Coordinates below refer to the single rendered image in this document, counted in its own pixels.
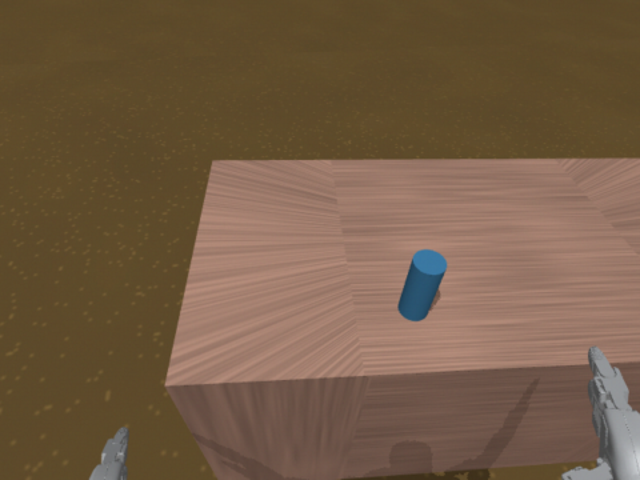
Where can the can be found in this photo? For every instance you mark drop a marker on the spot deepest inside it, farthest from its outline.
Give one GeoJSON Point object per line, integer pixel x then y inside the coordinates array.
{"type": "Point", "coordinates": [424, 277]}

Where can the right robot hand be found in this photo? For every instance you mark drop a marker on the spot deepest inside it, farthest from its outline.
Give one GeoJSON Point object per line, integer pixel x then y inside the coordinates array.
{"type": "Point", "coordinates": [614, 421]}

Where can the left robot hand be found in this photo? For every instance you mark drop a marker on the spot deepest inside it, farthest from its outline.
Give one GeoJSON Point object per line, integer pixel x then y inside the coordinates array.
{"type": "Point", "coordinates": [113, 460]}

